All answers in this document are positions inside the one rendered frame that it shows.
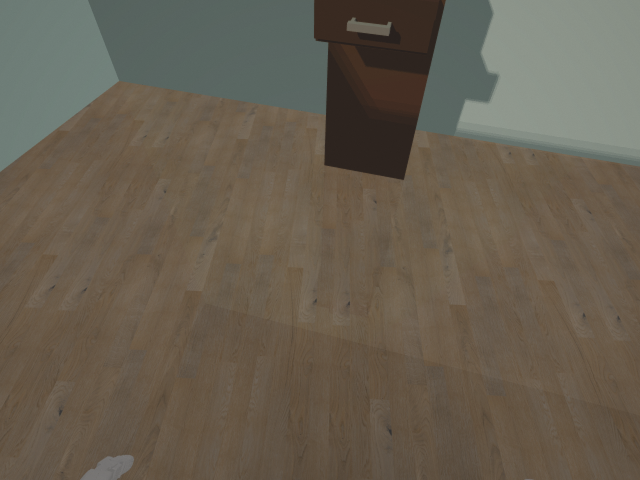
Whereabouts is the cabinet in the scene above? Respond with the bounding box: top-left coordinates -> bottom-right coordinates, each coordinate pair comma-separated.
324,0 -> 446,180

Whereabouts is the handle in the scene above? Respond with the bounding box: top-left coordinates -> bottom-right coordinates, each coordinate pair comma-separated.
347,17 -> 392,36

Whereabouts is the drawer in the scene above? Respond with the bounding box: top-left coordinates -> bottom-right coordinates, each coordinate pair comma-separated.
314,0 -> 439,55

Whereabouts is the left robot hand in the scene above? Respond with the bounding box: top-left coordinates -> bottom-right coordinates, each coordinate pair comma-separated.
80,455 -> 134,480

